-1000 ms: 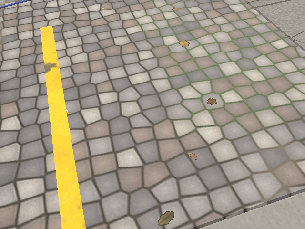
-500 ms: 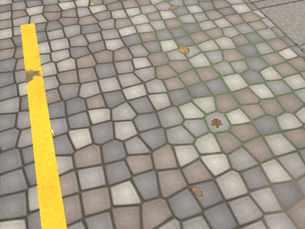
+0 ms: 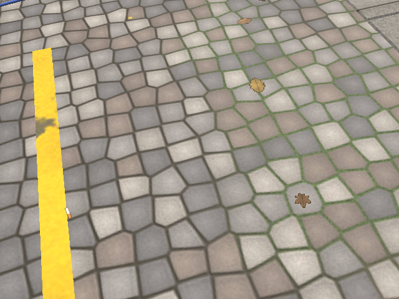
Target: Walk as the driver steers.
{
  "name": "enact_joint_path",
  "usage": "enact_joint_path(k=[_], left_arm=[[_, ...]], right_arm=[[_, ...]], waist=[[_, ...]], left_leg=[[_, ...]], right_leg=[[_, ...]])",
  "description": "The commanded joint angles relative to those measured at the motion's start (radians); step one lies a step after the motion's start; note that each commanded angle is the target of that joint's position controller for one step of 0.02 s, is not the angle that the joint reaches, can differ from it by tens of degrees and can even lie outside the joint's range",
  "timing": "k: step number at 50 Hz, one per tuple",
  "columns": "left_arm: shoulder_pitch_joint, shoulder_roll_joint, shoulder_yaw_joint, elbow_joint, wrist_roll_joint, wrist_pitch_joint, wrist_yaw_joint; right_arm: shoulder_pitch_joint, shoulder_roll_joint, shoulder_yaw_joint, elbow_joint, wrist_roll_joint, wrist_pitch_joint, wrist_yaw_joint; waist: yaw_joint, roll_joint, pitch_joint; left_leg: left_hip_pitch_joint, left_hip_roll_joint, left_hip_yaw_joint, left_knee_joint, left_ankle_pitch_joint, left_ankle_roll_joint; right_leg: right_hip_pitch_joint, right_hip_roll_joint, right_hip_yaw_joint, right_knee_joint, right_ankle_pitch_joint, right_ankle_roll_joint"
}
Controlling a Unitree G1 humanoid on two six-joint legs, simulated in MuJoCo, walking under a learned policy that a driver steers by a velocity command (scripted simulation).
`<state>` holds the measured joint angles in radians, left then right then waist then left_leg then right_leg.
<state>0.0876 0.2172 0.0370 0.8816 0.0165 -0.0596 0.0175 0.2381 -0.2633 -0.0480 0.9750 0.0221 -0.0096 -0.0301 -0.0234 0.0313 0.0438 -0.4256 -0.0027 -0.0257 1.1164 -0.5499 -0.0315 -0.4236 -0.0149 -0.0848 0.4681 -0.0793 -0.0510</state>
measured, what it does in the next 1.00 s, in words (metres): steps on the spot, turning left: left foot, then right foot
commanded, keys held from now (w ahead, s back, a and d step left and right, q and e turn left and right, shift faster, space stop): q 0.76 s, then no key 0.10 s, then w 0.14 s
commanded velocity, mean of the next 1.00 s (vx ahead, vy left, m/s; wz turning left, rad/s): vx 0.04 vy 0.00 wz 0.48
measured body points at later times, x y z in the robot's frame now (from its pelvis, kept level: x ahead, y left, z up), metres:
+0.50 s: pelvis +0.02 +0.05 +0.02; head +0.04 +0.09 +0.46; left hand +0.09 +0.36 -0.12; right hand +0.18 -0.21 -0.08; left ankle +0.01 +0.12 -0.73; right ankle +0.09 -0.11 -0.65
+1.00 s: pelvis +0.06 +0.02 +0.02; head +0.09 +0.01 +0.46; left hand +0.00 +0.31 -0.09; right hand +0.32 -0.16 -0.10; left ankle -0.03 +0.13 -0.66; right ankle +0.11 -0.09 -0.73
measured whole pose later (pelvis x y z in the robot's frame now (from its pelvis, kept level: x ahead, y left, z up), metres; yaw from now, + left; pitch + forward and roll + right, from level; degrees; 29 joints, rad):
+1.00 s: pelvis +0.06 +0.02 +0.02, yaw +30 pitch +2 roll +1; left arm 0.19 0.26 0.06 0.87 -0.01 -0.03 0.02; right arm 0.20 -0.33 -0.09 0.74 0.01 0.02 -0.02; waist 0.03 0.04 0.01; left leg -0.47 -0.04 -0.08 0.98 -0.38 -0.05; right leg -0.20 0.00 0.02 0.38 -0.22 -0.03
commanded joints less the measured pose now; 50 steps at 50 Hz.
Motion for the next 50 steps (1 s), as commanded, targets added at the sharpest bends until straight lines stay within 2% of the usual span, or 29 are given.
enact_joint_path(k=[1,4,8,11,12,13,14,15,16,17,18,19,20,21,23,28,32,36,38,39,40,41,42,43,44,45,46,47,50], left_arm=[[-0.003,0.155,0.038,-0.038,0.014,0.011,0.020],[-0.011,0.174,0.049,-0.037,0.006,0.016,0.038],[-0.032,0.203,0.060,-0.037,-0.005,0.035,0.051],[-0.042,0.218,0.066,-0.033,-0.024,0.050,0.050],[-0.054,0.218,0.067,-0.032,-0.034,0.056,0.048],[-0.039,0.200,0.064,-0.024,-0.039,0.063,0.045],[0.006,0.161,0.058,-0.005,-0.039,0.072,0.038],[0.018,0.101,0.045,-0.035,-0.004,0.075,0.026],[-0.115,0.131,0.056,-0.087,-0.001,0.066,0.032],[-0.124,0.158,0.065,-0.092,-0.016,0.065,0.036],[-0.084,0.173,0.073,-0.073,-0.018,0.065,0.041],[-0.059,0.185,0.081,-0.048,-0.008,0.066,0.048],[-0.046,0.186,0.084,-0.043,0.000,0.065,0.051],[-0.043,0.176,0.084,-0.044,-0.003,0.062,0.049],[-0.046,0.157,0.081,-0.051,-0.014,0.055,0.048],[-0.098,0.137,0.069,-0.075,-0.021,0.045,0.039],[-0.092,0.149,0.066,-0.079,-0.027,0.034,0.024],[-0.043,0.167,0.068,-0.079,-0.033,0.016,0.007],[0.026,0.176,0.072,-0.066,-0.033,0.006,-0.005],[0.068,0.200,0.080,-0.053,-0.027,0.005,-0.007],[0.079,0.259,0.091,-0.060,-0.009,0.011,-0.003],[0.062,0.314,0.096,-0.060,0.019,0.022,-0.001],[0.046,0.261,0.084,-0.082,0.021,0.019,-0.001],[0.000,0.214,0.070,-0.102,0.012,0.018,0.001],[-0.022,0.193,0.064,-0.103,-0.004,0.020,0.002],[-0.013,0.173,0.057,-0.098,-0.021,0.021,0.003],[0.012,0.170,0.051,-0.084,-0.027,0.022,0.006],[0.044,0.180,0.052,-0.071,-0.028,0.023,0.008],[0.102,0.217,0.058,-0.055,-0.025,0.013,0.013]], right_arm=[[0.104,-0.057,-0.030,-0.045,-0.005,0.042,-0.022],[0.074,-0.053,-0.036,-0.081,-0.008,0.052,-0.021],[0.018,-0.068,-0.043,-0.126,-0.009,0.056,-0.003],[0.023,-0.081,-0.053,-0.143,-0.011,0.059,0.011],[0.054,-0.081,-0.057,-0.137,-0.013,0.059,0.016],[0.089,-0.093,-0.066,-0.125,-0.018,0.062,0.019],[0.109,-0.130,-0.079,-0.129,-0.024,0.061,0.017],[0.100,-0.241,-0.097,-0.165,-0.025,0.062,-0.001],[0.106,-0.263,-0.093,-0.187,-0.061,0.037,0.008],[0.049,-0.247,-0.090,-0.198,-0.067,0.009,0.011],[-0.013,-0.232,-0.090,-0.212,-0.043,-0.008,0.008],[-0.056,-0.196,-0.080,-0.228,-0.023,-0.011,0.006],[-0.072,-0.176,-0.072,-0.235,-0.013,-0.011,0.002],[-0.052,-0.158,-0.066,-0.235,-0.015,-0.010,-0.002],[-0.006,-0.149,-0.063,-0.228,-0.016,-0.010,-0.009],[0.014,-0.188,-0.078,-0.243,-0.009,0.004,-0.023],[-0.017,-0.207,-0.085,-0.268,-0.013,0.016,-0.017],[-0.065,-0.204,-0.083,-0.297,-0.007,0.028,-0.012],[-0.109,-0.199,-0.079,-0.317,0.006,0.038,-0.017],[-0.108,-0.177,-0.070,-0.324,0.006,0.042,-0.022],[-0.054,-0.116,-0.054,-0.327,-0.010,0.043,-0.022],[-0.012,-0.103,-0.054,-0.349,-0.007,0.032,-0.020],[-0.003,-0.195,-0.075,-0.336,-0.023,0.021,-0.016],[0.000,-0.235,-0.092,-0.313,-0.012,0.021,-0.013],[0.010,-0.214,-0.090,-0.292,-0.011,0.030,-0.014],[-0.002,-0.184,-0.081,-0.291,-0.017,0.036,-0.014],[-0.015,-0.145,-0.068,-0.295,-0.016,0.036,-0.006],[-0.036,-0.126,-0.058,-0.303,-0.011,0.028,0.003],[-0.130,-0.105,-0.041,-0.330,-0.011,-0.006,0.015]], waist=[[-0.014,-0.163,-0.121],[-0.008,-0.158,-0.138],[0.002,-0.156,-0.156],[-0.013,-0.155,-0.147],[-0.033,-0.145,-0.145],[-0.044,-0.119,-0.139],[-0.044,-0.005,-0.094],[0.010,0.295,-0.056],[-0.041,0.243,-0.058],[-0.005,0.156,-0.048],[0.029,0.122,-0.050],[0.038,0.085,-0.070],[0.044,0.082,-0.082],[0.044,0.081,-0.105],[0.032,0.081,-0.126],[0.001,0.110,-0.116],[-0.005,0.122,-0.112],[0.011,0.134,-0.141],[0.058,0.126,-0.150],[0.067,0.099,-0.164],[0.032,-0.077,-0.203],[-0.016,-0.310,-0.159],[0.004,-0.255,-0.161],[-0.005,-0.178,-0.139],[-0.016,-0.142,-0.126],[0.001,-0.150,-0.104],[0.014,-0.172,-0.081],[0.031,-0.199,-0.060],[0.082,-0.199,-0.029]], left_leg=[[-0.022,0.054,0.012,-0.001,0.067,-0.020],[-0.012,0.070,0.028,-0.104,0.124,-0.013],[0.047,0.073,0.060,-0.244,0.178,0.009],[0.112,0.058,0.092,-0.386,0.210,0.045],[0.167,0.041,0.114,-0.482,0.266,0.067],[0.229,0.018,0.116,-0.568,0.300,0.097],[0.279,0.074,-0.014,-0.722,0.373,0.151],[0.359,0.331,-0.396,-0.787,0.631,0.276],[0.236,0.386,-0.513,-0.855,0.594,0.390],[0.226,0.330,-0.421,-0.860,0.553,0.350],[0.233,0.280,-0.346,-0.844,0.532,0.284],[0.247,0.251,-0.305,-0.826,0.530,0.241],[0.240,0.233,-0.277,-0.817,0.578,0.231],[0.250,0.222,-0.267,-0.809,0.624,0.233],[0.316,0.214,-0.268,-0.795,0.677,0.241],[0.371,0.201,-0.322,-0.781,0.595,0.244],[0.299,0.190,-0.375,-0.766,0.611,0.261],[0.311,0.176,-0.449,-0.713,0.760,0.252],[0.291,0.132,-0.453,-0.669,0.744,0.206],[0.242,0.094,-0.419,-0.625,0.642,0.160],[0.114,-0.004,-0.308,-0.446,0.366,0.107],[-0.122,-0.172,-0.176,-0.292,-0.107,0.054],[-0.154,-0.103,-0.178,-0.057,-0.138,0.014],[-0.147,-0.083,-0.181,0.031,-0.062,0.001],[-0.155,-0.066,-0.163,0.041,0.020,-0.011],[-0.184,-0.053,-0.154,0.032,0.093,-0.020],[-0.188,-0.047,-0.134,0.008,0.144,-0.026],[-0.192,-0.041,-0.093,-0.045,0.172,-0.026],[-0.163,0.010,-0.007,-0.251,0.200,-0.025]], right_leg=[[0.093,-0.260,0.196,-0.238,0.006,-0.186],[0.106,-0.284,0.150,-0.255,-0.012,-0.205],[0.137,-0.310,0.103,-0.259,-0.051,-0.190],[0.163,-0.318,0.071,-0.222,-0.102,-0.149],[0.153,-0.306,0.046,-0.186,-0.132,-0.121],[0.125,-0.276,0.015,-0.119,-0.173,-0.078],[0.036,-0.206,-0.057,0.054,-0.255,0.002],[-0.236,-0.053,-0.139,0.386,-0.535,0.109],[-0.290,0.019,0.052,0.554,-0.591,0.103],[-0.297,0.004,0.112,0.626,-0.493,0.085],[-0.303,-0.007,0.133,0.632,-0.392,0.074],[-0.295,-0.016,0.141,0.637,-0.336,0.077],[-0.274,-0.011,0.138,0.653,-0.289,0.084],[-0.253,-0.001,0.139,0.669,-0.259,0.088],[-0.265,0.008,0.151,0.635,-0.226,0.095],[-0.234,0.020,0.171,0.388,-0.209,0.122],[-0.108,0.042,0.169,0.275,-0.244,0.129],[0.001,0.059,0.174,0.145,-0.266,0.114],[0.127,0.056,0.155,-0.059,-0.129,0.092],[0.237,0.003,0.166,-0.146,0.005,0.072],[0.379,-0.187,0.334,-0.151,0.159,0.004],[0.427,-0.350,0.570,-0.145,0.410,-0.176],[0.375,-0.429,0.617,-0.153,0.393,-0.272],[0.341,-0.363,0.511,-0.143,0.337,-0.243],[0.332,-0.283,0.423,-0.152,0.142,-0.184],[0.332,-0.241,0.395,-0.183,-0.069,-0.155],[0.316,-0.212,0.380,-0.222,-0.219,-0.148],[0.315,-0.194,0.370,-0.261,-0.323,-0.146],[0.340,-0.200,0.356,-0.301,-0.334,-0.150]])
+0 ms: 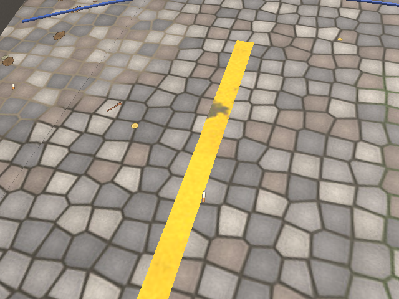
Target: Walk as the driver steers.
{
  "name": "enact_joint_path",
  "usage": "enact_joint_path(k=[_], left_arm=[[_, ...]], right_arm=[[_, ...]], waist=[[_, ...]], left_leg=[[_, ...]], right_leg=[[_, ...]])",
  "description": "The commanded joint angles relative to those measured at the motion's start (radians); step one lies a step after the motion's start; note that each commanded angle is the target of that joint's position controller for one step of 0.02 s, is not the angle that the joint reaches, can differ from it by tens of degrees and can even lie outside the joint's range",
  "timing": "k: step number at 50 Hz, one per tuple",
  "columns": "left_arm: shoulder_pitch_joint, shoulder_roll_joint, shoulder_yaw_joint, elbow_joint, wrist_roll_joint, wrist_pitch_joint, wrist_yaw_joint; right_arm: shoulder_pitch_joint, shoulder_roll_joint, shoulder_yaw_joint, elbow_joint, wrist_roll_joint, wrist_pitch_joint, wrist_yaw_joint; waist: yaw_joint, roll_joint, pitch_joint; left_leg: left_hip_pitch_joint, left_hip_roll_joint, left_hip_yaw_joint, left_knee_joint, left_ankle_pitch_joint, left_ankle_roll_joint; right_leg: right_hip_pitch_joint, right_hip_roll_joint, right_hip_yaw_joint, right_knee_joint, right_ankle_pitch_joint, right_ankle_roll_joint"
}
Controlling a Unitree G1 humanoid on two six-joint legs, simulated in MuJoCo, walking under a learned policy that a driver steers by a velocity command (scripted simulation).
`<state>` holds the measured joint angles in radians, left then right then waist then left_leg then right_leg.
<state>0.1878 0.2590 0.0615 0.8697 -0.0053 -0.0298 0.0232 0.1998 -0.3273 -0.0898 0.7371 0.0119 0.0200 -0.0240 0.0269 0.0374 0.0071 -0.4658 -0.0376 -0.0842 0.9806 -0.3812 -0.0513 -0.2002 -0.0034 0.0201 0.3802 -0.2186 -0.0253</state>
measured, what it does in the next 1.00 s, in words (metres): walks ahead: left foot, then right foot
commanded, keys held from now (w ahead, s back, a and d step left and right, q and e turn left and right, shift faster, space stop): w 1.00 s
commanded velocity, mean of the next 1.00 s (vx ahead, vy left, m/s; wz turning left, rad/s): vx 0.43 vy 0.00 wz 0.05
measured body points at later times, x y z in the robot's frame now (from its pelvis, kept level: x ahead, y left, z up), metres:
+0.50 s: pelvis +0.15 +0.04 +0.00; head +0.18 +0.05 +0.44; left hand +0.34 +0.29 -0.11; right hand +0.16 -0.24 -0.12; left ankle +0.04 +0.14 -0.75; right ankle +0.33 -0.12 -0.70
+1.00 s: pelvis +0.44 -0.01 +0.00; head +0.46 -0.01 +0.45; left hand +0.46 +0.27 -0.12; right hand +0.62 -0.27 -0.10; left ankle +0.61 +0.17 -0.68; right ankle +0.39 -0.09 -0.75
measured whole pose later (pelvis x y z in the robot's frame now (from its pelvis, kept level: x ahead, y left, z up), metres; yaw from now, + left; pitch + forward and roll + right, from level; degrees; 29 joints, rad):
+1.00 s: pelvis +0.44 -0.01 +0.00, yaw +0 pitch +1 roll -2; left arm 0.33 0.27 0.05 0.87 -0.01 -0.09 -0.02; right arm 0.14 -0.29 -0.05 0.73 0.01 -0.07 0.00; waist 0.07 0.04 0.02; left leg -0.69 0.14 -0.05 0.74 0.03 -0.01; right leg -0.05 0.08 -0.05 0.22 -0.19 -0.07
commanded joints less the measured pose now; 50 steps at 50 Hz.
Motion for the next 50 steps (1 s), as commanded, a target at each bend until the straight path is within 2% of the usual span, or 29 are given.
enact_joint_path(k=[1,4,6,8,9,10,11,12,13,14,16,18,22,25,28,30,31,32,33,34,35,36,37,38,39,42,45,48,50], left_arm=[[0.015,0.190,0.037,-0.042,-0.006,-0.022,0.006],[0.045,0.223,0.045,-0.036,-0.014,-0.030,-0.008],[0.041,0.228,0.045,-0.037,-0.029,-0.027,-0.018],[0.044,0.190,0.031,-0.035,-0.031,-0.025,-0.026],[0.027,0.136,0.013,-0.040,-0.020,-0.031,-0.031],[-0.016,0.047,-0.016,-0.072,0.005,-0.042,-0.041],[-0.036,0.070,-0.008,-0.127,-0.014,-0.065,-0.035],[-0.051,0.164,0.015,-0.123,-0.033,-0.075,-0.034],[-0.040,0.180,0.021,-0.114,-0.042,-0.078,-0.042],[-0.027,0.166,0.020,-0.097,-0.034,-0.078,-0.046],[-0.044,0.146,0.019,-0.099,-0.013,-0.077,-0.055],[-0.056,0.111,0.009,-0.103,-0.007,-0.073,-0.062],[-0.174,0.067,-0.014,-0.152,-0.005,-0.069,-0.066],[-0.250,0.073,-0.019,-0.187,-0.014,-0.069,-0.076],[-0.260,0.105,-0.012,-0.207,-0.016,-0.074,-0.088],[-0.196,0.140,0.003,-0.199,-0.012,-0.075,-0.086],[-0.085,0.170,0.021,-0.171,-0.012,-0.072,-0.078],[0.079,0.212,0.042,-0.129,-0.011,-0.067,-0.066],[0.217,0.313,0.064,-0.112,0.015,-0.062,-0.056],[0.258,0.281,0.055,-0.091,0.000,-0.061,-0.065],[0.195,0.218,0.034,-0.097,-0.009,-0.061,-0.063],[0.128,0.188,0.025,-0.109,-0.006,-0.058,-0.058],[0.063,0.168,0.018,-0.115,0.002,-0.059,-0.057],[0.021,0.138,0.011,-0.124,0.015,-0.066,-0.058],[-0.001,0.129,0.009,-0.126,0.023,-0.069,-0.060],[0.002,0.139,0.014,-0.105,0.010,-0.088,-0.060],[0.040,0.160,0.020,-0.084,0.006,-0.088,-0.047],[0.080,0.175,0.021,-0.071,-0.003,-0.077,-0.037],[0.130,0.191,0.023,-0.053,-0.009,-0.070,-0.035]], right_arm=[[-0.113,-0.028,0.008,-0.097,-0.002,-0.048,0.011],[-0.115,-0.029,0.013,-0.095,0.009,-0.072,0.020],[-0.068,-0.038,0.008,-0.077,0.016,-0.081,0.024],[0.029,-0.048,-0.001,-0.038,0.018,-0.082,0.020],[0.122,-0.066,-0.011,-0.017,0.023,-0.080,0.013],[0.254,-0.131,-0.025,0.001,0.010,-0.079,0.002],[0.297,-0.237,-0.052,0.010,-0.002,-0.082,0.016],[0.257,-0.154,-0.030,0.000,-0.005,-0.096,0.024],[0.208,-0.097,-0.011,-0.013,-0.007,-0.106,0.029],[0.168,-0.078,-0.003,-0.025,-0.009,-0.111,0.033],[0.126,-0.067,0.004,-0.033,-0.008,-0.107,0.034],[0.133,-0.076,0.000,-0.030,-0.010,-0.107,0.029],[0.173,-0.097,-0.005,-0.005,-0.003,-0.105,0.018],[0.226,-0.115,-0.010,0.024,0.005,-0.107,0.016],[0.229,-0.123,-0.014,0.043,0.014,-0.100,0.013],[0.220,-0.144,-0.020,0.046,0.008,-0.088,0.009],[0.211,-0.146,-0.019,0.047,0.004,-0.079,0.007],[0.221,-0.126,-0.007,0.043,-0.003,-0.073,0.001],[0.326,-0.027,0.024,0.011,-0.013,-0.082,0.007],[0.370,0.025,0.044,0.033,0.001,-0.103,0.013],[0.258,-0.085,0.015,0.012,0.033,-0.120,0.020],[0.162,-0.104,0.014,-0.019,0.046,-0.129,0.023],[0.114,-0.094,0.017,-0.028,0.030,-0.132,0.019],[0.112,-0.091,0.009,-0.023,0.012,-0.123,0.015],[0.143,-0.074,0.010,-0.012,0.008,-0.111,0.015],[0.150,-0.034,0.017,-0.007,0.001,-0.083,0.010],[0.042,-0.032,0.020,-0.041,-0.011,-0.088,0.008],[-0.062,-0.005,0.031,-0.062,-0.008,-0.104,0.020],[-0.135,0.007,0.039,-0.081,-0.002,-0.112,0.032]], waist=[[0.042,-0.201,0.008],[0.045,-0.207,0.016],[0.009,-0.190,0.021],[-0.046,-0.157,-0.005],[-0.094,-0.136,-0.045],[-0.143,0.053,-0.109],[-0.137,0.259,-0.083],[-0.129,0.154,-0.003],[-0.102,0.134,0.047],[-0.084,0.108,0.059],[-0.060,0.075,0.083],[-0.055,0.059,0.068],[-0.085,0.054,0.082],[-0.102,0.055,0.105],[-0.073,0.056,0.105],[-0.029,0.079,0.041],[0.034,0.083,-0.039],[0.107,0.073,-0.153],[0.092,-0.128,-0.337],[0.078,-0.319,-0.485],[0.093,-0.237,-0.325],[0.076,-0.170,-0.183],[0.039,-0.087,-0.090],[0.002,-0.090,-0.055],[-0.027,-0.110,-0.046],[-0.056,-0.108,-0.009],[-0.032,-0.082,0.033],[0.008,-0.072,0.048],[0.043,-0.069,0.059]], left_leg=[[-0.085,0.054,0.066,-0.187,0.031,0.000],[0.055,0.043,0.106,-0.355,0.017,0.026],[0.177,0.029,0.130,-0.485,0.110,0.055],[0.381,0.016,0.134,-0.577,0.168,0.088],[0.529,0.068,0.068,-0.582,0.156,0.111],[0.690,0.268,-0.193,-0.645,0.105,0.173],[0.700,0.444,-0.537,-0.762,-0.093,0.320],[0.638,0.438,-0.544,-0.786,-0.191,0.348],[0.608,0.382,-0.450,-0.797,-0.199,0.315],[0.574,0.337,-0.368,-0.816,-0.122,0.291],[0.508,0.293,-0.247,-0.847,0.106,0.265],[0.478,0.261,-0.152,-0.861,0.289,0.265],[0.382,0.210,-0.017,-0.875,0.374,0.246],[0.387,0.243,-0.011,-0.881,0.346,0.242],[0.494,0.293,-0.013,-0.830,0.435,0.218],[0.550,0.294,0.001,-0.719,0.716,0.197],[0.543,0.264,0.032,-0.569,0.899,0.177],[0.434,0.218,0.065,-0.355,0.896,0.144],[0.068,0.112,0.093,0.053,0.522,0.083],[-0.126,-0.031,-0.017,0.300,-0.171,0.055],[-0.248,0.032,-0.075,0.386,-0.160,0.071],[-0.279,0.084,-0.031,0.370,-0.086,0.087],[-0.249,0.132,-0.005,0.298,-0.002,0.089],[-0.189,0.168,-0.007,0.235,0.052,0.091],[-0.131,0.183,-0.011,0.215,0.083,0.089],[-0.120,0.200,0.005,0.132,0.133,0.063],[-0.208,0.210,0.012,-0.026,0.296,0.035],[-0.181,0.179,0.048,-0.241,0.460,0.034],[-0.158,0.154,0.075,-0.337,0.506,0.035]], right_leg=[[0.110,-0.215,0.241,-0.214,-0.168,-0.177],[0.051,-0.225,0.217,-0.210,-0.141,-0.187],[-0.008,-0.227,0.210,-0.190,-0.157,-0.185],[-0.106,-0.201,0.184,-0.118,-0.153,-0.150],[-0.194,-0.166,0.138,-0.020,-0.150,-0.107],[-0.349,-0.066,0.011,0.314,-0.198,-0.034],[-0.589,0.014,-0.042,0.540,-0.351,-0.013],[-0.666,-0.056,0.025,0.688,-0.349,-0.024],[-0.696,-0.090,0.040,0.722,-0.243,-0.042],[-0.684,-0.109,0.032,0.719,-0.163,-0.043],[-0.647,-0.137,0.026,0.661,-0.046,-0.025],[-0.615,-0.127,-0.004,0.601,0.052,0.006],[-0.484,-0.081,-0.042,0.326,0.244,0.042],[-0.420,-0.052,-0.045,0.211,0.302,0.025],[-0.417,-0.047,-0.024,0.147,0.246,-0.019],[-0.305,-0.006,-0.057,0.144,0.169,-0.051],[-0.150,0.030,-0.090,0.137,0.153,-0.078],[0.107,0.009,-0.071,0.163,0.168,-0.111],[0.528,-0.264,0.311,0.180,0.080,-0.245],[0.658,-0.395,0.740,-0.030,-0.153,-0.335],[0.551,-0.363,0.680,-0.092,-0.260,-0.278],[0.399,-0.330,0.531,-0.105,-0.223,-0.241],[0.233,-0.295,0.423,-0.131,-0.118,-0.224],[0.123,-0.255,0.345,-0.154,-0.026,-0.212],[0.053,-0.233,0.303,-0.184,0.011,-0.214],[-0.036,-0.217,0.207,-0.257,0.086,-0.240],[-0.006,-0.201,0.140,-0.283,0.157,-0.234],[0.022,-0.163,0.058,-0.276,0.211,-0.195],[0.055,-0.168,0.044,-0.268,0.203,-0.187]])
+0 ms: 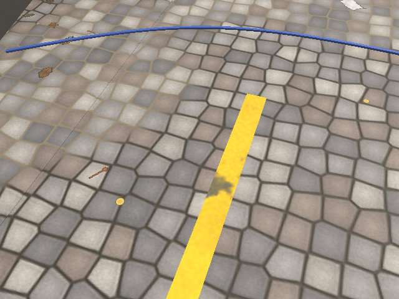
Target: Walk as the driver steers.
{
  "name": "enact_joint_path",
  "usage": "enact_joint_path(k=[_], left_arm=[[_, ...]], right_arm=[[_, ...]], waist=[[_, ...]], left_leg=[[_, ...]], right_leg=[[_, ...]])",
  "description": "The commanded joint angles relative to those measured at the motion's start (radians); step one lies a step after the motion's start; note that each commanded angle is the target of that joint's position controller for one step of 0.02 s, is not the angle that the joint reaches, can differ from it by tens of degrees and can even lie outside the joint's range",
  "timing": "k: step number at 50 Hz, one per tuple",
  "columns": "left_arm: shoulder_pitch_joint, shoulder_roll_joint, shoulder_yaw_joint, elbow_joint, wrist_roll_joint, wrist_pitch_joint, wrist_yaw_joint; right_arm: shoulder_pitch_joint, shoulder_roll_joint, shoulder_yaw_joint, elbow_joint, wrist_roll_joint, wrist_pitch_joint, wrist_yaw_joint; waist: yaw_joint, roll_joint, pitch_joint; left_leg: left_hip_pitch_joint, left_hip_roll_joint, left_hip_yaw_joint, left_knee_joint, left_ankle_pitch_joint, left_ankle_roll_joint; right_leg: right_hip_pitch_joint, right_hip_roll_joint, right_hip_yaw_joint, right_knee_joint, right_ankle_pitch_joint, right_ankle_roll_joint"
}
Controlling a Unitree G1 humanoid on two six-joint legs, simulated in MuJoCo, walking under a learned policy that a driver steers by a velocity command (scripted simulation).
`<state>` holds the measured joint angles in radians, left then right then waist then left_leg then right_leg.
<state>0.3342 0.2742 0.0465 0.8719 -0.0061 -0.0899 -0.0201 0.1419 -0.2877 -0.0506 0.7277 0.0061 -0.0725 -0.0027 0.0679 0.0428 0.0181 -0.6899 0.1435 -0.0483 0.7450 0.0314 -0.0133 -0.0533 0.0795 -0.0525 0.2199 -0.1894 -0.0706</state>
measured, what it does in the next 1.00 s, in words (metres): walks ahead, turning right: left foot, then right foot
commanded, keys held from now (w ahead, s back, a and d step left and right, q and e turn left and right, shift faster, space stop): w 0.12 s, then w+e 0.68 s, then e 0.14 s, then q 0.06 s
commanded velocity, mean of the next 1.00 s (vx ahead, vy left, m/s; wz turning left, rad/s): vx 0.46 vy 0.00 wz -0.38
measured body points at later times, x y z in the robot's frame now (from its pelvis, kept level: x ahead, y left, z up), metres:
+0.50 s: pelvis +0.29 +0.06 +0.00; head +0.31 +0.05 +0.45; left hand +0.47 +0.31 -0.11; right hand +0.30 -0.23 -0.12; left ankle +0.26 +0.15 -0.75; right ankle +0.39 -0.13 -0.68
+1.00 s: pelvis +0.54 -0.06 +0.00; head +0.57 -0.10 +0.44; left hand +0.74 +0.17 -0.10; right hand +0.60 -0.39 -0.10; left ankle +0.72 +0.07 -0.67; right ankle +0.51 -0.12 -0.75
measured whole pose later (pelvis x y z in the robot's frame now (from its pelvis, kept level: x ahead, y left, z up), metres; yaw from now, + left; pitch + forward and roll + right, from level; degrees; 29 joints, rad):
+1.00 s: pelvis +0.54 -0.06 +0.00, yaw -26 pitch +2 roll +1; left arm 0.28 0.28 0.07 0.73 -0.01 -0.03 0.00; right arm 0.06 -0.31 -0.06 0.70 -0.01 -0.08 -0.01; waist 0.04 0.04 0.07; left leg -0.67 0.09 -0.08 0.90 -0.19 -0.06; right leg -0.22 0.11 0.08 0.37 -0.17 -0.10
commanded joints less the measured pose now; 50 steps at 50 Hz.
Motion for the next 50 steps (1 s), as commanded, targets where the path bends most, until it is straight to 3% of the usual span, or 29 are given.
enact_joint_path(k=[1,4,6,7,8,9,10,11,12,13,14,15,17,21,26,30,33,35,36,37,38,39,40,41,42,43,46,47,50], left_arm=[[0.007,0.181,0.039,-0.046,-0.011,-0.004,0.009],[0.051,0.188,0.042,-0.023,-0.014,0.017,0.012],[0.051,0.199,0.047,-0.016,-0.017,0.030,0.018],[0.045,0.204,0.049,-0.015,-0.018,0.034,0.020],[0.022,0.208,0.048,-0.018,-0.018,0.039,0.021],[0.016,0.180,0.036,-0.025,-0.011,0.041,0.022],[0.023,0.108,0.008,-0.059,0.019,0.036,0.022],[0.156,0.014,-0.016,-0.065,-0.008,0.014,0.015],[0.074,0.143,0.013,-0.052,-0.035,0.003,0.012],[-0.012,0.177,0.027,-0.081,-0.049,-0.002,0.012],[-0.051,0.160,0.025,-0.087,-0.040,0.000,0.017],[-0.062,0.149,0.031,-0.087,-0.027,0.008,0.018],[-0.015,0.111,0.032,-0.076,-0.031,0.035,0.016],[-0.066,0.074,0.031,-0.106,-0.022,0.064,0.020],[-0.213,0.043,0.018,-0.160,-0.014,0.050,-0.011],[-0.318,0.044,0.014,-0.221,-0.015,0.049,-0.033],[-0.297,0.076,0.032,-0.247,-0.016,0.055,-0.043],[-0.113,0.140,0.070,-0.214,-0.022,0.062,-0.037],[0.056,0.205,0.106,-0.170,-0.022,0.068,-0.021],[0.113,0.307,0.129,-0.153,-0.026,0.076,0.000],[0.076,0.334,0.120,-0.201,-0.016,0.053,-0.012],[0.069,0.242,0.095,-0.201,-0.014,0.038,-0.021],[0.032,0.203,0.084,-0.196,-0.015,0.027,-0.021],[-0.052,0.176,0.075,-0.210,-0.014,0.023,-0.019],[-0.112,0.144,0.065,-0.227,-0.006,0.023,-0.015],[-0.134,0.139,0.061,-0.244,0.004,0.025,-0.008],[-0.118,0.177,0.074,-0.236,0.002,0.030,0.013],[-0.108,0.188,0.077,-0.232,-0.001,0.035,0.022],[-0.108,0.147,0.061,-0.217,-0.008,0.057,0.043]], right_arm=[[-0.107,-0.033,0.001,-0.083,0.008,-0.022,0.017],[-0.172,-0.046,0.000,-0.116,0.013,-0.030,0.037],[-0.160,-0.066,-0.006,-0.124,0.013,-0.033,0.046],[-0.126,-0.084,-0.013,-0.119,0.011,-0.034,0.046],[-0.034,-0.109,-0.028,-0.098,0.008,-0.037,0.043],[0.127,-0.161,-0.054,-0.055,0.003,-0.037,0.032],[0.312,-0.244,-0.074,-0.032,-0.012,-0.032,0.018],[0.318,-0.278,-0.079,-0.018,-0.019,-0.027,0.024],[0.302,-0.167,-0.054,-0.033,-0.012,-0.026,0.023],[0.240,-0.133,-0.041,-0.034,-0.009,-0.027,0.018],[0.176,-0.114,-0.034,-0.036,-0.011,-0.029,0.019],[0.129,-0.087,-0.028,-0.035,-0.013,-0.032,0.020],[0.089,-0.069,-0.028,-0.025,-0.021,-0.047,0.021],[0.080,-0.095,-0.042,0.009,-0.024,-0.059,0.011],[0.106,-0.131,-0.054,0.035,-0.016,-0.042,-0.007],[0.164,-0.160,-0.068,0.067,0.004,-0.015,-0.012],[0.145,-0.195,-0.080,0.068,0.018,0.008,-0.017],[0.116,-0.214,-0.083,0.059,0.027,0.025,-0.021],[0.114,-0.194,-0.073,0.053,0.025,0.024,-0.024],[0.160,-0.072,-0.038,0.019,-0.020,0.013,-0.022],[0.189,-0.039,-0.014,-0.024,-0.010,-0.027,-0.011],[0.062,-0.133,-0.035,-0.045,0.031,-0.056,0.002],[0.022,-0.136,-0.033,-0.059,0.042,-0.072,0.006],[0.020,-0.128,-0.033,-0.044,0.018,-0.077,-0.005],[0.030,-0.147,-0.044,-0.034,-0.008,-0.069,-0.012],[0.051,-0.153,-0.050,-0.032,-0.015,-0.054,-0.012],[0.061,-0.103,-0.040,-0.040,-0.027,-0.019,-0.017],[0.040,-0.090,-0.035,-0.048,-0.028,-0.012,-0.020],[-0.005,-0.056,-0.016,-0.041,-0.017,-0.010,-0.007]], waist=[[0.015,-0.075,0.054],[0.029,-0.083,0.066],[0.003,-0.103,0.049],[-0.022,-0.115,0.028],[-0.084,-0.119,-0.028],[-0.161,-0.103,-0.144],[-0.218,0.031,-0.320],[-0.137,0.288,-0.432],[-0.189,0.146,-0.350],[-0.181,0.100,-0.208],[-0.148,0.028,-0.139],[-0.120,0.028,-0.079],[-0.075,0.057,-0.054],[-0.059,0.022,0.011],[-0.109,0.000,0.052],[-0.143,-0.008,0.085],[-0.098,0.028,0.041],[0.016,0.044,-0.071],[0.100,0.009,-0.157],[0.052,-0.224,-0.214],[-0.005,-0.283,-0.385],[0.055,-0.142,-0.321],[0.033,-0.121,-0.190],[-0.022,-0.042,-0.105],[-0.058,-0.050,-0.069],[-0.084,-0.067,-0.069],[-0.101,-0.061,-0.079],[-0.096,-0.071,-0.081],[-0.065,-0.125,-0.112]], left_leg=[[0.061,-0.035,0.041,-0.133,0.094,-0.001],[0.024,-0.055,0.039,-0.205,0.024,0.024],[0.052,-0.070,0.039,-0.236,-0.058,0.051],[0.121,-0.090,0.049,-0.248,-0.099,0.065],[0.262,-0.122,0.074,-0.279,-0.106,0.087],[0.517,-0.110,0.067,-0.269,-0.071,0.120],[0.840,0.109,-0.165,-0.223,-0.042,0.183],[1.105,0.295,-0.616,-0.353,-0.271,0.318],[1.044,0.264,-0.596,-0.412,-0.378,0.274],[0.920,0.235,-0.432,-0.431,-0.329,0.233],[0.790,0.197,-0.326,-0.459,-0.235,0.214],[0.692,0.159,-0.237,-0.496,-0.174,0.205],[0.588,0.129,-0.129,-0.561,-0.113,0.201],[0.552,0.121,0.031,-0.615,0.018,0.207],[0.598,0.095,0.186,-0.629,0.041,0.178],[0.736,0.142,0.227,-0.583,0.100,0.168],[0.808,0.157,0.262,-0.448,0.446,0.138],[0.778,0.128,0.291,-0.175,0.675,0.106],[0.630,0.084,0.307,0.073,0.547,0.065],[0.275,-0.026,0.296,0.419,-0.192,0.009],[0.002,-0.203,0.046,0.663,-0.668,-0.018],[-0.112,-0.142,-0.059,0.680,-0.592,0.003],[-0.133,-0.101,-0.044,0.611,-0.499,0.026],[-0.074,-0.060,-0.039,0.525,-0.430,0.024],[0.001,-0.037,-0.036,0.460,-0.398,0.012],[0.069,-0.029,-0.036,0.443,-0.384,0.000],[0.115,-0.058,0.001,0.325,-0.325,-0.047],[0.114,-0.076,0.009,0.265,-0.281,-0.058],[0.173,-0.096,0.034,0.030,-0.062,-0.062]], right_leg=[[-0.061,-0.263,0.120,-0.097,0.171,-0.143],[0.061,-0.311,0.140,-0.042,0.212,-0.136],[0.126,-0.340,0.152,0.012,0.299,-0.117],[0.133,-0.338,0.160,0.061,0.404,-0.106],[0.119,-0.311,0.142,0.173,0.557,-0.089],[0.029,-0.255,0.109,0.366,0.577,-0.059],[-0.196,-0.177,0.064,0.702,0.250,-0.017],[-0.559,-0.018,0.111,0.988,-0.390,0.028],[-0.661,-0.071,0.208,1.078,-0.381,0.025],[-0.704,-0.113,0.185,1.078,-0.287,0.021],[-0.669,-0.158,0.164,1.040,-0.203,0.030],[-0.639,-0.184,0.165,0.986,-0.148,0.039],[-0.549,-0.211,0.165,0.954,-0.087,0.053],[-0.623,-0.219,0.171,0.855,0.028,0.079],[-0.608,-0.201,0.088,0.560,0.247,0.070],[-0.650,-0.185,0.037,0.449,0.192,0.034],[-0.562,-0.122,-0.029,0.424,0.056,-0.018],[-0.310,-0.037,-0.077,0.397,0.003,-0.071],[-0.034,-0.016,-0.035,0.338,0.059,-0.112],[0.249,-0.234,0.346,0.312,0.061,-0.205],[0.446,-0.414,0.912,0.127,-0.146,-0.391],[0.422,-0.402,0.840,0.056,-0.163,-0.328],[0.293,-0.366,0.687,0.057,-0.106,-0.288],[0.132,-0.318,0.565,0.070,0.076,-0.246],[0.016,-0.285,0.467,0.075,0.291,-0.226],[-0.057,-0.266,0.415,0.073,0.443,-0.220],[-0.153,-0.221,0.303,0.087,0.716,-0.215],[-0.167,-0.201,0.278,0.096,0.741,-0.203],[-0.162,-0.152,0.180,0.112,0.673,-0.138]])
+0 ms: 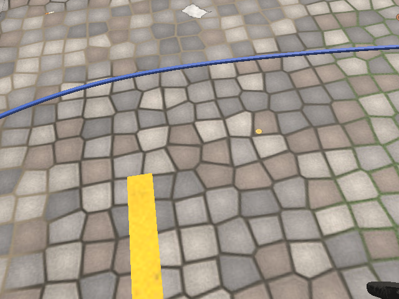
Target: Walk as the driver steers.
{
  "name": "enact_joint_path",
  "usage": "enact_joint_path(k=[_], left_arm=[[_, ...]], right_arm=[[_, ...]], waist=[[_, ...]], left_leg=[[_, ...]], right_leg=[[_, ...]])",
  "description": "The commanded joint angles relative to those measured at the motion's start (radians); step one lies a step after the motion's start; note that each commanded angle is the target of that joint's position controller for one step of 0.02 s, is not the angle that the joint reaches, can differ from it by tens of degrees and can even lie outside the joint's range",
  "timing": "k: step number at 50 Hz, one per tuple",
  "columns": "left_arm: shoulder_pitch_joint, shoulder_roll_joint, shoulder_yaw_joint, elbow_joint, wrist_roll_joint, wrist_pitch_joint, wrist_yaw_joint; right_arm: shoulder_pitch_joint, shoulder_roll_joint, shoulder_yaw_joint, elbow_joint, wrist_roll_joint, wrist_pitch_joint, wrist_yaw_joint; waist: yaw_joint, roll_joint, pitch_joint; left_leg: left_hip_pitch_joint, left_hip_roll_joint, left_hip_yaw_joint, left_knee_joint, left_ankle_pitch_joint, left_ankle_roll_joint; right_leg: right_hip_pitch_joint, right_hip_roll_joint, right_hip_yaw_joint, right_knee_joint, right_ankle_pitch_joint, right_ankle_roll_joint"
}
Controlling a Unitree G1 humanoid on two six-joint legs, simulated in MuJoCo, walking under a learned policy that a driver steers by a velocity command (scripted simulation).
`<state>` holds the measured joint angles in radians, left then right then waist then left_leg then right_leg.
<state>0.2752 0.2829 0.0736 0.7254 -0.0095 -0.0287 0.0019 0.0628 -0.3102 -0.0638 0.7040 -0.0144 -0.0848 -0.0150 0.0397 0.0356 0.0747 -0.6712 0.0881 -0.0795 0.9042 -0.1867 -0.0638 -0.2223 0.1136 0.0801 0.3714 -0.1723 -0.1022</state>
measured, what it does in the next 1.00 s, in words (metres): walks ahead, turning left: left foot, then right foot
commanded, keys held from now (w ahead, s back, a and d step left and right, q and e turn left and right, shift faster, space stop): q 0.22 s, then w+q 0.78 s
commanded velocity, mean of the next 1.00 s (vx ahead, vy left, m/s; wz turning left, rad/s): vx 0.33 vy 0.00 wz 0.38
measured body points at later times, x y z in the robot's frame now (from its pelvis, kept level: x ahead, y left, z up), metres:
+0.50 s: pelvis +0.16 +0.02 -0.01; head +0.19 +0.02 +0.44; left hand +0.27 +0.31 -0.10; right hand +0.32 -0.24 -0.11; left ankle +0.21 +0.14 -0.75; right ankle +0.21 -0.11 -0.74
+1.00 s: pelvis +0.35 +0.11 -0.03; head +0.39 +0.13 +0.41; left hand +0.18 +0.36 -0.15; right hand +0.68 +0.03 -0.10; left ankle +0.40 +0.25 -0.75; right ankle +0.22 -0.11 -0.73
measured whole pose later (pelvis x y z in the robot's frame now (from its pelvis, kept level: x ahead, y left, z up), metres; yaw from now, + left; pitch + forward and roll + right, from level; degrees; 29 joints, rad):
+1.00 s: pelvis +0.35 +0.11 -0.03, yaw +29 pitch +3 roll +0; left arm 0.43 0.30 0.07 0.85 -0.01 -0.05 0.02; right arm 0.04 -0.28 -0.06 0.57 0.03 -0.02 0.06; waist 0.08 0.02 0.03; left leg -0.54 -0.01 0.06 0.62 -0.13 0.09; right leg 0.06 -0.14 -0.22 0.54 -0.51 0.07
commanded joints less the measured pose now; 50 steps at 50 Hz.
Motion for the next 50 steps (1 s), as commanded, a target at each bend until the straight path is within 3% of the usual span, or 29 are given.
enact_joint_path(k=[1,3,6,8,9,10,11,12,13,14,15,16,18,22,25,26,27,28,29,30,32,34,39,42,45,47,48,49,50], left_arm=[[-0.031,0.125,0.028,-0.060,-0.002,0.000,0.026],[-0.004,0.113,0.017,-0.035,0.010,-0.001,0.027],[-0.019,0.116,0.012,-0.013,0.025,-0.010,0.019],[-0.051,0.127,0.013,-0.006,0.017,-0.007,0.021],[-0.054,0.135,0.016,-0.007,0.012,-0.005,0.027],[-0.024,0.132,0.015,-0.022,0.028,-0.007,0.032],[0.051,0.105,0.006,-0.032,0.032,-0.012,0.035],[0.015,0.117,0.001,-0.043,0.038,-0.004,0.026],[0.016,0.141,0.010,-0.046,0.013,0.006,0.015],[-0.038,0.128,0.008,-0.054,0.000,0.015,0.008],[-0.077,0.122,0.009,-0.072,-0.001,0.019,0.002],[-0.099,0.127,0.013,-0.080,0.007,0.020,0.002],[-0.093,0.087,0.003,-0.075,0.017,0.007,0.004],[-0.078,0.071,0.000,-0.068,0.009,-0.022,0.003],[-0.020,0.077,0.010,-0.048,-0.001,-0.039,0.003],[0.039,0.100,0.020,-0.035,0.000,-0.043,0.009],[0.140,0.160,0.035,-0.020,0.011,-0.044,0.021],[0.129,0.247,0.055,-0.019,0.043,-0.042,0.014],[0.062,0.219,0.050,-0.039,0.043,-0.054,0.016],[0.025,0.159,0.036,-0.046,0.022,-0.060,0.022],[0.015,0.128,0.025,-0.042,0.010,-0.063,0.025],[0.044,0.117,0.020,-0.029,0.024,-0.070,0.026],[0.087,0.137,0.023,0.008,0.025,-0.060,0.023],[0.113,0.167,0.031,0.034,0.012,-0.052,0.022],[0.126,0.192,0.040,0.056,-0.007,-0.041,0.017],[0.116,0.224,0.050,0.062,-0.015,-0.033,0.020],[0.110,0.237,0.053,0.063,-0.018,-0.027,0.024],[0.111,0.225,0.047,0.057,-0.019,-0.029,0.029],[0.128,0.164,0.025,0.028,0.013,-0.040,0.029]], right_arm=[[0.043,-0.029,0.002,-0.019,0.007,-0.002,0.014],[0.012,-0.033,0.004,-0.020,0.012,-0.011,0.031],[0.003,-0.071,-0.009,-0.026,0.011,-0.019,0.045],[0.051,-0.095,-0.020,-0.020,0.004,-0.023,0.050],[0.101,-0.124,-0.031,-0.012,-0.002,-0.025,0.049],[0.136,-0.184,-0.045,-0.019,-0.008,-0.025,0.046],[0.172,-0.217,-0.050,-0.030,-0.019,-0.014,0.041],[0.236,-0.141,-0.034,-0.015,-0.002,0.004,0.039],[0.218,-0.132,-0.031,-0.019,0.023,0.018,0.035],[0.199,-0.121,-0.031,-0.029,0.036,0.031,0.032],[0.160,-0.123,-0.029,-0.037,0.039,0.041,0.026],[0.119,-0.123,-0.027,-0.052,0.029,0.045,0.019],[0.089,-0.138,-0.037,-0.072,0.015,0.058,0.006],[0.112,-0.157,-0.053,-0.087,0.037,0.071,-0.010],[0.111,-0.138,-0.049,-0.101,0.040,0.085,-0.010],[0.104,-0.111,-0.041,-0.110,0.038,0.085,-0.007],[0.084,-0.031,-0.020,-0.128,0.035,0.081,-0.003],[0.074,-0.003,-0.013,-0.173,0.044,0.064,0.002],[0.086,-0.068,-0.026,-0.171,0.037,0.050,0.007],[0.109,-0.097,-0.037,-0.150,0.034,0.047,0.015],[0.125,-0.085,-0.038,-0.126,0.026,0.046,0.021],[0.094,-0.055,-0.031,-0.134,0.030,0.045,0.031],[-0.009,-0.017,-0.013,-0.174,0.037,0.051,0.049],[-0.088,0.004,-0.001,-0.201,0.040,0.047,0.070],[-0.119,-0.006,-0.001,-0.220,0.045,0.046,0.088],[-0.069,-0.043,-0.020,-0.217,0.037,0.048,0.090],[0.042,-0.080,-0.042,-0.191,0.036,0.051,0.087],[0.218,-0.135,-0.075,-0.143,0.040,0.057,0.073],[0.365,-0.212,-0.100,-0.112,0.046,0.071,0.047]], waist=[[-0.012,-0.124,-0.174],[0.013,-0.125,-0.174],[0.010,-0.125,-0.139],[-0.029,-0.119,-0.134],[-0.055,-0.098,-0.153],[-0.043,-0.008,-0.218],[-0.025,0.145,-0.317],[-0.070,0.217,-0.380],[-0.058,0.125,-0.349],[-0.067,0.056,-0.274],[-0.052,0.037,-0.181],[-0.031,0.058,-0.132],[-0.020,0.114,-0.123],[-0.025,0.128,-0.186],[0.014,0.108,-0.177],[0.042,0.082,-0.173],[0.073,-0.059,-0.188],[0.041,-0.285,-0.116],[0.005,-0.245,-0.057],[-0.010,-0.201,-0.035],[-0.011,-0.156,-0.031],[0.007,-0.142,-0.027],[0.046,-0.146,0.003],[0.074,-0.145,0.030],[0.065,-0.144,0.044],[0.011,-0.174,-0.016],[-0.060,-0.176,-0.091],[-0.152,-0.148,-0.189],[-0.198,-0.005,-0.293]], left_leg=[[0.178,-0.045,0.070,-0.194,0.239,-0.007],[0.212,-0.046,0.062,-0.271,0.322,0.011],[0.195,-0.047,0.051,-0.327,0.219,0.065],[0.236,-0.073,0.073,-0.398,0.177,0.107],[0.318,-0.077,0.070,-0.453,0.320,0.134],[0.465,0.008,-0.053,-0.418,0.687,0.193],[0.683,0.191,-0.293,-0.409,0.917,0.372],[0.770,0.258,-0.483,-0.502,0.781,0.451],[0.735,0.242,-0.503,-0.537,0.298,0.418],[0.656,0.195,-0.483,-0.593,-0.117,0.372],[0.530,0.171,-0.462,-0.655,-0.341,0.335],[0.424,0.141,-0.432,-0.693,-0.384,0.299],[0.297,0.058,-0.332,-0.720,-0.312,0.271],[0.281,0.030,-0.304,-0.680,-0.301,0.275],[0.206,-0.005,-0.318,-0.625,-0.411,0.230],[0.118,-0.038,-0.294,-0.557,-0.439,0.187],[-0.022,-0.117,-0.185,-0.293,-0.439,0.121],[-0.227,-0.192,-0.052,-0.047,-0.350,0.108],[-0.269,-0.103,-0.094,0.093,-0.278,0.107],[-0.295,-0.093,-0.092,0.136,-0.202,0.100],[-0.278,-0.063,-0.070,0.179,-0.095,0.073],[-0.240,-0.049,-0.038,0.214,0.002,0.053],[-0.169,-0.024,0.028,0.030,0.128,0.025],[-0.102,-0.022,0.084,-0.119,0.145,0.043],[-0.031,-0.040,0.136,-0.218,0.066,0.092],[0.122,-0.104,0.191,-0.256,-0.015,0.141],[0.280,-0.151,0.215,-0.292,-0.014,0.173],[0.549,-0.184,0.202,-0.347,0.060,0.215],[0.881,-0.020,-0.058,-0.343,0.060,0.279]], right_leg=[[0.020,-0.188,0.041,-0.040,0.619,-0.091],[0.057,-0.221,0.056,-0.041,0.548,-0.081],[0.128,-0.280,0.086,0.017,0.559,-0.085],[0.158,-0.276,0.081,0.114,0.606,-0.064],[0.151,-0.234,0.056,0.208,0.626,-0.032],[0.077,-0.150,0.011,0.373,0.476,0.017],[-0.142,-0.034,-0.045,0.665,0.079,0.103],[-0.294,0.015,-0.010,0.806,-0.469,0.132],[-0.368,-0.042,0.048,0.890,-0.463,0.123],[-0.422,-0.075,0.038,0.896,-0.398,0.119],[-0.439,-0.105,0.025,0.807,-0.353,0.111],[-0.387,-0.128,0.010,0.696,-0.320,0.107],[-0.236,-0.097,-0.047,0.530,-0.280,0.120],[-0.086,-0.069,-0.060,0.296,-0.173,0.129],[0.063,-0.068,-0.077,0.108,-0.069,0.104],[0.163,-0.126,-0.044,0.062,-0.098,0.081],[0.278,-0.325,0.170,-0.046,-0.287,0.024],[0.255,-0.508,0.527,-0.183,-0.561,-0.074],[0.207,-0.531,0.558,-0.195,-0.605,-0.114],[0.215,-0.490,0.462,-0.187,-0.535,-0.091],[0.226,-0.421,0.284,-0.188,-0.320,-0.042],[0.195,-0.385,0.139,-0.202,-0.128,-0.032],[0.181,-0.362,-0.060,-0.212,0.067,-0.033],[0.195,-0.377,-0.128,-0.208,0.106,-0.027],[0.245,-0.403,-0.176,-0.169,0.228,-0.013],[0.270,-0.405,-0.231,-0.034,0.646,0.008],[0.261,-0.393,-0.263,0.121,0.835,0.023],[0.156,-0.361,-0.293,0.337,0.843,0.053],[-0.138,-0.321,-0.279,0.659,0.354,0.097]])
Velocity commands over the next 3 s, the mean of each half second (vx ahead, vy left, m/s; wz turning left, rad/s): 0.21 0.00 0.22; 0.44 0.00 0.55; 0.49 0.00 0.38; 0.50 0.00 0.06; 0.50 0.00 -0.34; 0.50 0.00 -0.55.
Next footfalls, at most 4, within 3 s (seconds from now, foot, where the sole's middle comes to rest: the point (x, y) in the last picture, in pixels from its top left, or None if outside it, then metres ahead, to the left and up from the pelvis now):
0.18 left None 0.25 0.14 -0.78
0.52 right None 0.25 -0.10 -0.78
0.98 left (144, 292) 0.44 0.27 -0.78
1.48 right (158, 194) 0.80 0.26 -0.78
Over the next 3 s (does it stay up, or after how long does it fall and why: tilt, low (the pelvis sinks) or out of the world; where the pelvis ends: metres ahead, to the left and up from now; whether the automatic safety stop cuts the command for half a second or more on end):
stays up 1.30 0.72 -0.01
